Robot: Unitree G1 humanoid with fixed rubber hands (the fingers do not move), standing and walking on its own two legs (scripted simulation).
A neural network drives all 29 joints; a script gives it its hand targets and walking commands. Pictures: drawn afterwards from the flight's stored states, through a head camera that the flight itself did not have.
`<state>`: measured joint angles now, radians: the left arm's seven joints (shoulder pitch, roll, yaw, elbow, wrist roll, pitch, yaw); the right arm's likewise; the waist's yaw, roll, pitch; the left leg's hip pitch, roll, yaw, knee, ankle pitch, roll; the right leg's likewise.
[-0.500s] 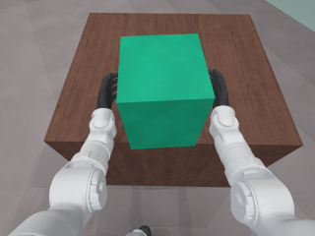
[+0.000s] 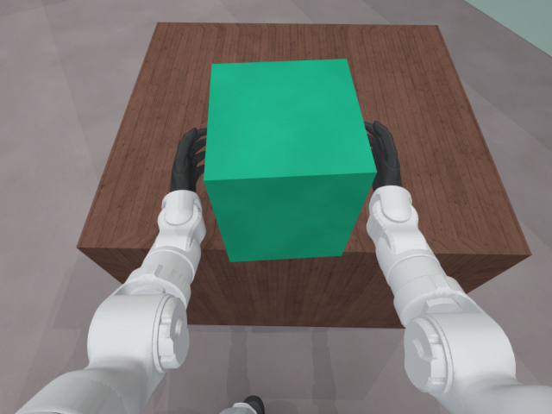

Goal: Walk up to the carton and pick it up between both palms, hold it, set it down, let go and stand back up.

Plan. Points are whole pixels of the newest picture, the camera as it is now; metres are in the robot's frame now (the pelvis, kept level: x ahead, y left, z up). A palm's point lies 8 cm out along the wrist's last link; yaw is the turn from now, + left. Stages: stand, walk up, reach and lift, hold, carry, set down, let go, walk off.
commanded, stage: reach and lift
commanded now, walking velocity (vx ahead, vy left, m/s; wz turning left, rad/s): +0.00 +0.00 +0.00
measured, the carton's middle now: (283, 169) +0.47 +0.05 +0.02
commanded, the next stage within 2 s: none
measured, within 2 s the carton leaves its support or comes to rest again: leaves its support in 0.46 s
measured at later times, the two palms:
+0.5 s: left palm (187, 188) +0.41 +0.19 +0.04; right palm (386, 188) +0.41 -0.10 +0.06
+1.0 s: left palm (185, 197) +0.39 +0.19 +0.04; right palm (387, 197) +0.39 -0.10 +0.06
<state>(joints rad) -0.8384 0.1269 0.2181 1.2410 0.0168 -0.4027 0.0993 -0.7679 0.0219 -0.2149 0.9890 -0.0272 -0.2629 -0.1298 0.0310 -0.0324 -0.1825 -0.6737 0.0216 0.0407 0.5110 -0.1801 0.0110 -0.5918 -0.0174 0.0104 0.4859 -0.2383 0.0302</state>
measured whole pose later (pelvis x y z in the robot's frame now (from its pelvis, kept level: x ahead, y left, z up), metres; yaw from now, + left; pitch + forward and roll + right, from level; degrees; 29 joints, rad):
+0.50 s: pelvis -0.01 +0.00 +0.00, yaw +0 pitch +19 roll -1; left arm -0.82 0.10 0.22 1.25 0.02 -0.51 0.15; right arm -0.71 0.04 -0.21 0.99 -0.07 -0.42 -0.16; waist 0.03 -0.03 -0.18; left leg -0.68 0.03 0.04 0.51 -0.17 0.01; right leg -0.59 -0.01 0.01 0.47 -0.22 0.03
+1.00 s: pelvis -0.02 +0.00 +0.00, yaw -1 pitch +19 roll -2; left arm -0.80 0.09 0.22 1.25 0.03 -0.54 0.16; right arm -0.71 0.04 -0.22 1.06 -0.09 -0.53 -0.18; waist 0.04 -0.03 -0.19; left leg -0.69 0.04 0.04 0.51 -0.16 0.01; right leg -0.59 0.00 0.01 0.45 -0.19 0.03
